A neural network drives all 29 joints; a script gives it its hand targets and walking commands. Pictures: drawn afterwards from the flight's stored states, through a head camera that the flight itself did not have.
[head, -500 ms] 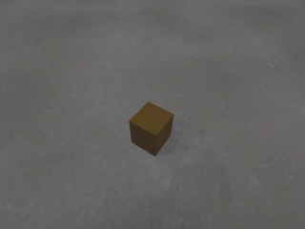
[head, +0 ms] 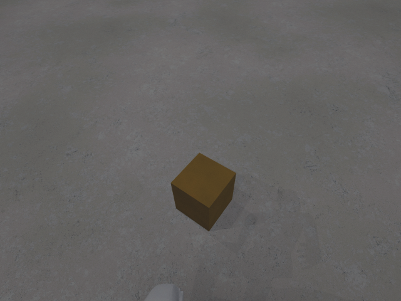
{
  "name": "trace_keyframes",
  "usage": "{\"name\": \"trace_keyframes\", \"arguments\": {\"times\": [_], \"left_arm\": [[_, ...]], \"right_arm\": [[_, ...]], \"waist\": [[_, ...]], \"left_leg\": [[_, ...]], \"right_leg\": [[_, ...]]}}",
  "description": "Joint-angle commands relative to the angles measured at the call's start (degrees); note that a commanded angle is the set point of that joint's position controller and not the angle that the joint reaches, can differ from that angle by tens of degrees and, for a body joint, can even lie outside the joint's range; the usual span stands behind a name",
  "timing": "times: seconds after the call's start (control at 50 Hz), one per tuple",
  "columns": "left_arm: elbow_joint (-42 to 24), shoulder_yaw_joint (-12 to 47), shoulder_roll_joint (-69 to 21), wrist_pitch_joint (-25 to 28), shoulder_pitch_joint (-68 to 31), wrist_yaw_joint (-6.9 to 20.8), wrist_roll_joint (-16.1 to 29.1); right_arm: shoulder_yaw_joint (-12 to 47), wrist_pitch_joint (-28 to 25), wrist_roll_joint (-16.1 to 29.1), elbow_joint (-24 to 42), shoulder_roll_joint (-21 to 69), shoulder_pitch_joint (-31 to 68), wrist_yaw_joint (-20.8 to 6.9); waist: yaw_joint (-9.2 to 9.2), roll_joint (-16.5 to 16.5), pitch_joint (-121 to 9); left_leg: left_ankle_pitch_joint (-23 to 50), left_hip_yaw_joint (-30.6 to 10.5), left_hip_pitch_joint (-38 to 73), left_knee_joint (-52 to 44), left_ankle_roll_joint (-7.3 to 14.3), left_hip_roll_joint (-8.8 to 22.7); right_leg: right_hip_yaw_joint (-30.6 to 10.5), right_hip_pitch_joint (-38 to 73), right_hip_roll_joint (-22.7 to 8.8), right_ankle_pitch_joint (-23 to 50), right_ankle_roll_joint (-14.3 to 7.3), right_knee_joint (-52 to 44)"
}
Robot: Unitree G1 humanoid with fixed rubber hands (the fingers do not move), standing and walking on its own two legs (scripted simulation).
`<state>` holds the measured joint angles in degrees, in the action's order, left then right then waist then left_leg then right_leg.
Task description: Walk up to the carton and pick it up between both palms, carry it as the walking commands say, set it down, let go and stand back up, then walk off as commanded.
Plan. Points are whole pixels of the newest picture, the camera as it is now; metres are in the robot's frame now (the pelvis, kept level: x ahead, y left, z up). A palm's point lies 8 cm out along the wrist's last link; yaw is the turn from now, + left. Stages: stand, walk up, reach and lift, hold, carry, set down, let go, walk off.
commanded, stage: walk up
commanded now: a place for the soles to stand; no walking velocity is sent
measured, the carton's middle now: (204, 191) +0.71 +0.02 -0.63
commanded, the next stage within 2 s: none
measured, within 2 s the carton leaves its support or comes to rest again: neither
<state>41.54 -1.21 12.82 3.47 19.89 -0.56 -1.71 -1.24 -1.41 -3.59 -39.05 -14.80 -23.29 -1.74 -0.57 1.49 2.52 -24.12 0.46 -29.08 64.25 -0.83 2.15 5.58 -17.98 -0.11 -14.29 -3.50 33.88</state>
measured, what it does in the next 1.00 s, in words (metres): walks ahead: left foot, then right foot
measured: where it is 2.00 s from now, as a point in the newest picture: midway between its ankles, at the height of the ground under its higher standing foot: (158, 277)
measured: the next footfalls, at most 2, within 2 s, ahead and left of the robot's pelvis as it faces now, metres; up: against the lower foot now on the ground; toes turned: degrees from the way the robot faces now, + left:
left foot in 0.24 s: +0.26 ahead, +0.13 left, +0.00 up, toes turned +1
right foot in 0.58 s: +0.34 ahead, -0.12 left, +0.00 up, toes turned -3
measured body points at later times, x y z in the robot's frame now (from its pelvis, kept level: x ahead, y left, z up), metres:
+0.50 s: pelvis +0.19 +0.03 +0.01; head +0.20 +0.04 +0.46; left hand +0.29 +0.27 -0.12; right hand +0.18 -0.23 -0.11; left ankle +0.19 +0.15 -0.73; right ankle +0.26 -0.11 -0.69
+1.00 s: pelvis +0.24 +0.01 +0.00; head +0.25 +0.01 +0.45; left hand +0.34 +0.25 -0.13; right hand +0.32 -0.25 -0.13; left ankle +0.22 +0.13 -0.73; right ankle +0.30 -0.12 -0.73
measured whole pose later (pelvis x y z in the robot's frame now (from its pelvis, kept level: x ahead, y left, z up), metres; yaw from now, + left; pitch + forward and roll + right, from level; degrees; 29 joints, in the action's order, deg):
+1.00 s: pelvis +0.24 +0.01 +0.00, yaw -1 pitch -1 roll +0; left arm 49.2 2.1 14.3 0.5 13.2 -0.1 0.0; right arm 2.4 -0.4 -0.3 -48.7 -14.4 -14.5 0.5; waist -0.7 -0.5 1.4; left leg -20.5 1.6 -11.8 33.5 -0.6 1.1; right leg 1.2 -20.1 -1.5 -12.1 0.0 33.4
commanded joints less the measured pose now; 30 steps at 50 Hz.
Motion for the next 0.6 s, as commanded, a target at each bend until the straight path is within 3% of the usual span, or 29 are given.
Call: {"name": "trace_keyframes", "arguments": {"times": [0.0,0.12,0.18,0.2,0.22,0.24,0.26,0.28,0.3,0.34,0.38,0.44,0.48,0.5,0.54,0.56,0.58], "left_arm": [[-0.6,-1.3,7.0,1.4,4.0,0.2,-0.2],[1.5,-1.5,10.0,0.9,6.9,1.5,-0.4],[2.0,-1.1,10.4,0.0,8.0,1.7,-0.6],[1.8,-0.4,9.2,-0.4,9.0,1.9,-0.7],[0.9,0.8,6.0,-0.6,10.1,2.0,-0.7],[-1.7,1.2,4.1,-0.9,12.6,2.0,-0.9],[-2.7,-0.2,7.9,-1.8,9.3,1.7,-1.7],[-3.3,-0.1,8.2,-2.1,7.4,1.6,-1.4],[-3.1,0.0,7.6,-2.1,6.7,1.6,-1.2],[-1.7,-0.3,6.9,-2.1,8.6,2.0,-1.5],[-0.9,-0.3,5.4,-2.1,8.9,2.4,-1.4],[-1.8,0.5,2.2,-2.0,3.7,2.1,-0.8],[-1.7,0.8,1.0,-1.6,2.3,1.4,-0.5],[-1.2,0.7,0.9,-1.4,2.7,1.1,-0.2],[-0.3,0.2,3.0,-0.9,3.6,0.6,-0.3],[-0.2,-0.6,6.0,-0.6,4.1,0.4,-0.5],[-1.0,-1.4,9.9,-0.6,4.7,0.1,-0.2]], "right_arm": [[-0.3,-0.5,-0.2,2.2,-1.0,-3.7,-0.7],[-0.3,-1.5,0.7,3.9,-0.3,4.3,-0.8],[-0.9,-2.3,0.5,3.3,-1.0,1.8,0.0],[-1.6,-2.8,0.3,2.4,-2.5,-2.2,0.6],[-2.7,-3.4,-0.3,1.8,-5.6,-7.8,1.2],[-4.0,-3.0,0.2,2.4,-11.5,-11.4,2.0],[-3.9,-2.1,1.6,1.0,-11.4,-11.3,2.9],[-3.3,-2.1,2.1,1.1,-9.4,-8.0,3.3],[-2.8,-2.4,1.9,1.0,-8.1,-5.0,3.3],[-1.7,-3.1,1.6,0.4,-5.7,-3.0,2.9],[-1.4,-3.8,0.9,-1.3,-5.3,-4.1,2.7],[-0.6,-3.5,1.2,-2.4,-5.3,-2.1,2.3],[-0.1,-2.5,1.7,-3.1,-6.2,-1.8,1.9],[0.2,-1.9,2.3,-3.4,-6.7,-1.3,1.7],[1.0,-0.8,2.9,-3.6,-6.6,-0.6,1.4],[1.9,-0.7,2.7,-3.3,-4.6,-1.4,1.3],[3.0,-0.3,2.5,-3.1,-1.7,-5.1,1.8]], "waist": [[0.02,-7.6,2.7],[-0.80,-8.3,5.5],[1.19,-5.5,5.1],[3.05,-2.3,3.4],[5.63,6.1,-0.9],[6.11,13.0,-4.6],[6.13,5.8,-0.6],[4.82,4.8,2.4],[3.59,4.7,3.4],[1.34,4.7,2.4],[0.93,5.4,1.3],[0.55,6.6,1.9],[0.91,8.3,-0.1],[0.49,8.2,-1.1],[-0.73,5.4,-2.4],[-1.03,1.6,-4.2],[-0.44,-7.6,-7.6]], "left_leg": [[5.5,-0.8,-3.7,-8.2,-0.7,2.6],[13.6,1.9,6.0,-22.9,0.7,0.1],[12.4,4.1,16.3,-29.7,1.8,-3.2],[10.2,2.7,22.9,-31.5,2.5,-3.2],[1.6,-10.5,30.8,-35.6,4.5,5.6],[-12.0,-37.7,32.9,-46.1,9.8,20.6],[-17.1,-43.7,28.1,-50.0,13.4,23.2],[-15.0,-39.9,25.2,-50.0,14.1,21.9],[-10.4,-33.6,22.0,-49.7,14.1,19.9],[-1.3,-23.8,17.8,-49.5,12.6,16.1],[8.8,-17.0,16.2,-48.6,12.5,14.1],[30.4,-6.4,12.1,-42.9,11.3,10.2],[42.2,-4.2,11.4,-37.9,10.7,9.2],[41.8,-3.6,10.7,-35.7,9.8,8.7],[29.8,-2.9,6.9,-30.4,6.3,5.9],[19.2,-2.5,3.5,-26.9,4.2,4.1],[0.9,-0.1,2.9,-18.1,1.5,-0.3]], "right_leg": [[-17.9,-0.9,-14.1,-14.1,-8.4,-21.9],[-12.4,-4.7,-13.1,-17.5,-6.5,-21.2],[-10.0,-6.8,-11.5,-18.7,-4.8,-12.8],[-8.4,-9.2,-9.8,-18.1,-3.7,-5.4],[-4.9,-14.9,-6.3,-16.4,-1.5,10.4],[-0.8,-22.9,0.8,-21.4,2.1,28.7],[-5.7,-25.6,-1.4,-20.3,3.0,35.4],[-7.6,-26.7,-3.1,-16.4,3.5,37.4],[-8.6,-25.8,-4.4,-13.8,3.7,35.9],[-8.8,-20.8,-4.9,-10.8,4.6,30.8],[-6.9,-17.7,-4.2,-8.0,5.4,27.1],[-4.1,-9.8,-2.7,-2.5,5.2,14.8],[-2.1,-4.2,-0.4,3.9,4.1,10.2],[-1.7,-0.9,0.4,7.6,3.3,6.6],[-2.2,8.2,0.9,16.0,1.5,-1.9],[-6.8,13.8,-4.2,21.6,0.2,-2.2],[-19.1,15.2,-15.7,32.5,-3.5,-4.3]]}}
